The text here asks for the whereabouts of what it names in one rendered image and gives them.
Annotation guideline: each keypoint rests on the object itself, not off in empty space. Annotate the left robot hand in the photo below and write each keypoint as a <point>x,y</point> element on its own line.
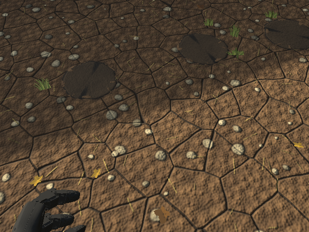
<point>33,218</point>

